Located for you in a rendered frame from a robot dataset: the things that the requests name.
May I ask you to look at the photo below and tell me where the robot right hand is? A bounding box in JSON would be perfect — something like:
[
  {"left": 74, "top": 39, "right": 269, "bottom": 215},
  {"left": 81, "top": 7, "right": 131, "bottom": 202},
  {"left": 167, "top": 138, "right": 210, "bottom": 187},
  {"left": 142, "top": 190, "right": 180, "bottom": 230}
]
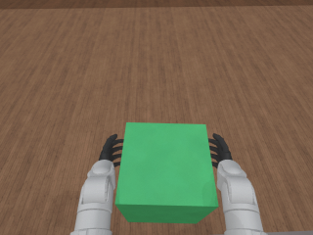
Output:
[{"left": 208, "top": 133, "right": 233, "bottom": 168}]

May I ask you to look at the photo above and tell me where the robot left hand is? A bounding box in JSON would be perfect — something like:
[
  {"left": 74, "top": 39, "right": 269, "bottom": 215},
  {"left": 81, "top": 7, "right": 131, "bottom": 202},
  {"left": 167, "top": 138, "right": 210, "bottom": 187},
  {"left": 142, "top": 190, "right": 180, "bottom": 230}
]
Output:
[{"left": 99, "top": 134, "right": 124, "bottom": 167}]

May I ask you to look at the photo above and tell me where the carton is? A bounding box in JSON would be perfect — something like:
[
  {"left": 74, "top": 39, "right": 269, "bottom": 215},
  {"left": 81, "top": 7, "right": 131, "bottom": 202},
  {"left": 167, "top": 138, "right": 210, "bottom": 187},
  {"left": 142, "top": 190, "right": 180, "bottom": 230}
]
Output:
[{"left": 114, "top": 122, "right": 219, "bottom": 224}]

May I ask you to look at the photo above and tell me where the right robot forearm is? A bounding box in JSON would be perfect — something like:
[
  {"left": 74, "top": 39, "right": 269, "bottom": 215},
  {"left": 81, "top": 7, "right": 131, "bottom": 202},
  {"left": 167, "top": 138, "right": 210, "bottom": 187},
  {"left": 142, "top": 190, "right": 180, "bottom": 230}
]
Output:
[{"left": 216, "top": 160, "right": 268, "bottom": 235}]

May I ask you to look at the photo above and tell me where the left robot forearm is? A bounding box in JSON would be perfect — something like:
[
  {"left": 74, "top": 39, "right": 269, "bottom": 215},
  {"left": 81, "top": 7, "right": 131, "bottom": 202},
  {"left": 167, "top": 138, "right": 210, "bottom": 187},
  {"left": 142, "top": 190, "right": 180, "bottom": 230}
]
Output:
[{"left": 69, "top": 160, "right": 116, "bottom": 235}]

